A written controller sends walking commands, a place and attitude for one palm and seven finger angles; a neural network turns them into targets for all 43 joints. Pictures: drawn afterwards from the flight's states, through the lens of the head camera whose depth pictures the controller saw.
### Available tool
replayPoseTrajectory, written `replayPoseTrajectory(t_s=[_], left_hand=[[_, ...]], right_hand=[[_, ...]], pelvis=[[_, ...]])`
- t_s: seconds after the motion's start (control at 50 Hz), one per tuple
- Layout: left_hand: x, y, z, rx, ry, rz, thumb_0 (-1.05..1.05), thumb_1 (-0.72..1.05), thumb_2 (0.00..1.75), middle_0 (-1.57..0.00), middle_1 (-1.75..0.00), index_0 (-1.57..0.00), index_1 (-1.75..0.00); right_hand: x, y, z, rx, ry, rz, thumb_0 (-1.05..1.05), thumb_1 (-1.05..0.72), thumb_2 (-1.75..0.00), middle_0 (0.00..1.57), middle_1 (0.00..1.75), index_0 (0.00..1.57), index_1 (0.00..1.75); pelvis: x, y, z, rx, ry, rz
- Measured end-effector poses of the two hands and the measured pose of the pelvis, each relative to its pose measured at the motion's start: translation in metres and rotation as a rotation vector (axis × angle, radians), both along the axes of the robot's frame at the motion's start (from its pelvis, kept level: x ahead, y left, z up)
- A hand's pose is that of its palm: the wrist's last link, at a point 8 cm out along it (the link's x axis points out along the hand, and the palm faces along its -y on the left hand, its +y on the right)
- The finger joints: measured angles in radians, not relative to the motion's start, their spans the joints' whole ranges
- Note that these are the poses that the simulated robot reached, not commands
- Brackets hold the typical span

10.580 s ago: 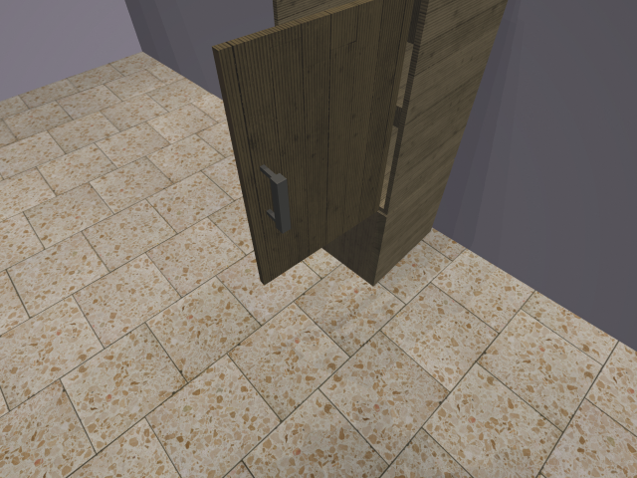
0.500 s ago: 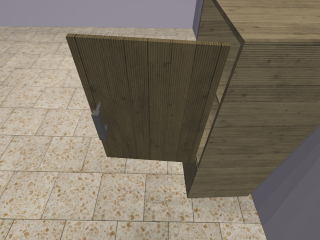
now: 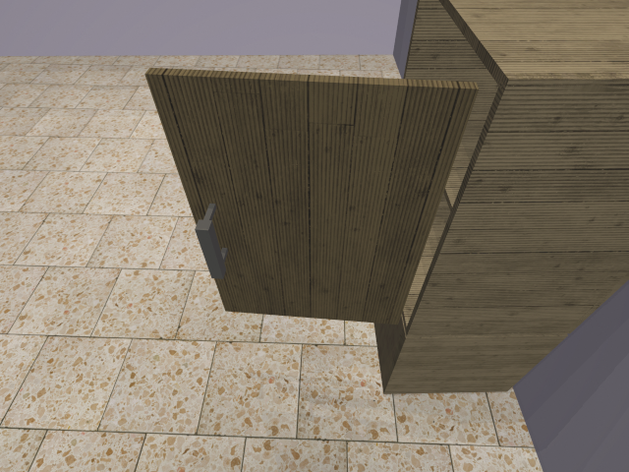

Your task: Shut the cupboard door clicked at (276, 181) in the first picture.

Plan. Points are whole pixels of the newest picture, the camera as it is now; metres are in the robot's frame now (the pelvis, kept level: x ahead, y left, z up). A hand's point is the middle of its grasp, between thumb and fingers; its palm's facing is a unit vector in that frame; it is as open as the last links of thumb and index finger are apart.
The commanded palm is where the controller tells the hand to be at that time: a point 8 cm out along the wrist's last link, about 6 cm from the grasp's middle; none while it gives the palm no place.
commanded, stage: come to a stop and stand still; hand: left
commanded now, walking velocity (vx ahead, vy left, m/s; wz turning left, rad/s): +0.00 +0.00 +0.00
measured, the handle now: (215, 241) +0.49 +0.22 -0.04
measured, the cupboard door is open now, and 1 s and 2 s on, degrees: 84 84 84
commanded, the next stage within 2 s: look again from close up in 0.74 s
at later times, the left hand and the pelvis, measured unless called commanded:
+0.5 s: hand out of the picture +0.04 +0.16 -0.17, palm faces -0.04 -0.98 -0.22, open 7.4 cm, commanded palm none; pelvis +0.02 -0.02 +0.00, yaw -2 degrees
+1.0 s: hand out of the picture +0.04 +0.14 -0.17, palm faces -0.03 -0.98 -0.21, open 7.4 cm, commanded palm none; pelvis +0.03 -0.04 +0.01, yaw -2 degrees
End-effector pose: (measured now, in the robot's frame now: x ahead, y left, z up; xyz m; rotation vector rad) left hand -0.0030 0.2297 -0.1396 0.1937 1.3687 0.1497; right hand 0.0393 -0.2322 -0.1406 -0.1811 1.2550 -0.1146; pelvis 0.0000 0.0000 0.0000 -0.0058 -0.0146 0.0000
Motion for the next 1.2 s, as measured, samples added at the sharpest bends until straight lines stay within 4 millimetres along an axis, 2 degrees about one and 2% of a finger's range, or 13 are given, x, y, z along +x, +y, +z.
replayPoseTrajectory(t_s=[0.18,0.38,0.58,0.92,1.2], left_hand=[[0.006,0.002,0.007,0.021,0.015,-0.009,0.01,0.91,0.90,-0.20,-0.30,-0.20,-0.30],[0.030,-0.013,0.004,0.000,-0.001,-0.029,0.01,0.90,0.90,-0.20,-0.30,-0.20,-0.30],[0.045,-0.026,0.002,-0.010,-0.010,-0.039,0.01,0.91,0.90,-0.20,-0.30,-0.20,-0.30],[0.039,-0.041,0.002,-0.016,0.016,-0.021,0.01,0.91,0.90,-0.20,-0.30,-0.20,-0.30],[0.033,-0.052,0.002,-0.025,0.030,-0.011,0.01,0.91,0.90,-0.20,-0.30,-0.20,-0.30]], right_hand=[[-0.009,0.003,-0.007,0.029,0.035,-0.025,0.00,-0.93,-0.90,0.20,0.30,0.20,0.30],[-0.024,-0.003,-0.006,0.029,0.109,-0.050,0.00,-0.91,-0.90,0.20,0.30,0.20,0.30],[-0.023,-0.013,-0.003,0.020,0.129,-0.070,0.00,-0.91,-0.90,0.20,0.30,0.20,0.30],[-0.010,-0.024,-0.003,0.020,0.127,-0.064,0.00,-0.91,-0.90,0.20,0.30,0.20,0.30],[-0.012,-0.031,-0.002,0.019,0.139,-0.066,0.00,-0.91,-0.90,0.20,0.30,0.20,0.30]], pelvis=[[0.007,-0.002,0.001,0.016,-0.001,-0.018],[0.015,-0.012,0.003,0.021,0.005,-0.028],[0.021,-0.022,0.004,0.020,0.005,-0.032],[0.027,-0.036,0.005,0.021,0.006,-0.031],[0.028,-0.044,0.006,0.020,0.006,-0.030]])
